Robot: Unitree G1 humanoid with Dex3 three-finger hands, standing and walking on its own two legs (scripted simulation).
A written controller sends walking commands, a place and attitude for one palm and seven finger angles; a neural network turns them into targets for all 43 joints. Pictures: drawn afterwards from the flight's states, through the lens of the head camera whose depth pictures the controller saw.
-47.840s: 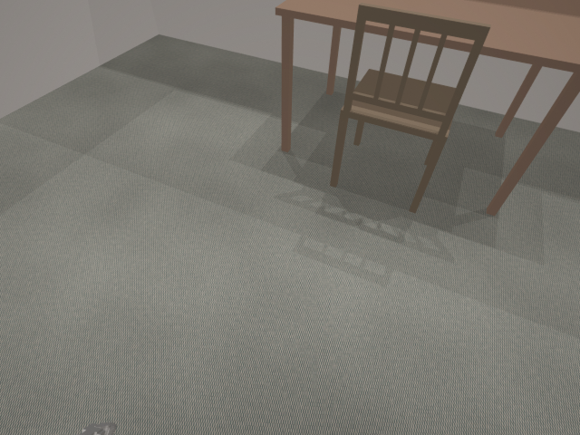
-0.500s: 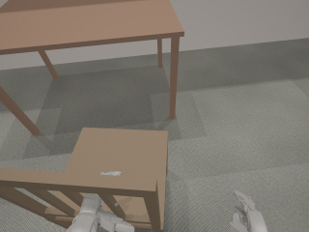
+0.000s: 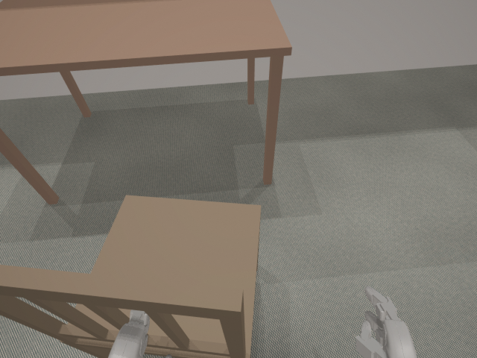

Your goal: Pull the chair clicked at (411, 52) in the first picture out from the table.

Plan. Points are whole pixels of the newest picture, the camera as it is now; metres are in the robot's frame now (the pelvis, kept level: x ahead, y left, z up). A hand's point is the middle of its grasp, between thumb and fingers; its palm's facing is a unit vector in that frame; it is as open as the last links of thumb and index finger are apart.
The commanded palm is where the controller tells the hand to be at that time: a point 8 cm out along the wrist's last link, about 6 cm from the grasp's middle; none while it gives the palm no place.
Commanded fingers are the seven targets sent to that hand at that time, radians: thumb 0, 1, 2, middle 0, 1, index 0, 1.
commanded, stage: draw the fingers out of the gap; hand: left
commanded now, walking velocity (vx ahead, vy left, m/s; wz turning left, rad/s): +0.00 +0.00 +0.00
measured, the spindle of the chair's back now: (120, 321) +0.20 +0.22 -0.06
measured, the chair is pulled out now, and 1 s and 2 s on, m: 0.66 0.66 0.65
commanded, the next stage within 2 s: draw the hand back to the body in 0.54 s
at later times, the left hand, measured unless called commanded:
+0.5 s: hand out of the picture +0.08 +0.12 -0.02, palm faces -0.02 -0.99 -0.17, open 17.5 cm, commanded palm +0.04 +0.16 +0.01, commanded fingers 0.00 -0.55 0.20 0.00 0.00 0.00 0.00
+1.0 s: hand out of the picture +0.09 +0.14 +0.04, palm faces +0.11 -0.99 -0.04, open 17.4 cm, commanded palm +0.04 +0.20 +0.07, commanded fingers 0.00 -0.55 0.20 0.00 0.00 0.00 0.00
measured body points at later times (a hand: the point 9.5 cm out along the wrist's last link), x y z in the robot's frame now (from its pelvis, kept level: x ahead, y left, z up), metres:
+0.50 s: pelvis -0.02 +0.01 -0.01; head +0.00 +0.00 +0.44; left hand +0.08 +0.17 +0.00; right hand +0.17 -0.23 -0.07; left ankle -0.04 +0.13 -0.69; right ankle -0.01 -0.13 -0.69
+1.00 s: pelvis -0.03 +0.01 -0.03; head +0.00 +0.00 +0.42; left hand +0.08 +0.20 +0.05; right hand +0.17 -0.21 -0.09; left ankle -0.04 +0.13 -0.69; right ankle -0.01 -0.13 -0.69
